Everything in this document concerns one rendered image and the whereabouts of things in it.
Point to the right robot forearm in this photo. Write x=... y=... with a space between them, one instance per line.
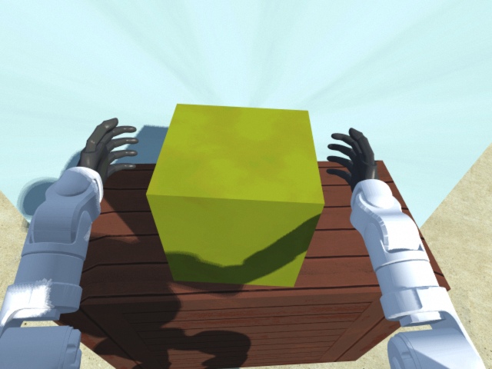
x=410 y=292

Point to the left robot forearm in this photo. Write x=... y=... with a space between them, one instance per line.
x=49 y=273

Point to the robot left hand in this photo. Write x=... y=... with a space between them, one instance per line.
x=98 y=155

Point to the left robot upper arm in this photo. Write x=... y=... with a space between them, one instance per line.
x=49 y=347

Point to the robot right hand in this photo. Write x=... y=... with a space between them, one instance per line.
x=361 y=165

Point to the carton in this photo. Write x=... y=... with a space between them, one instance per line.
x=236 y=194

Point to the pedestal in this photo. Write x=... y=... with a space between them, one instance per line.
x=134 y=315

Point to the right robot upper arm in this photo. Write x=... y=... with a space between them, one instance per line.
x=443 y=348

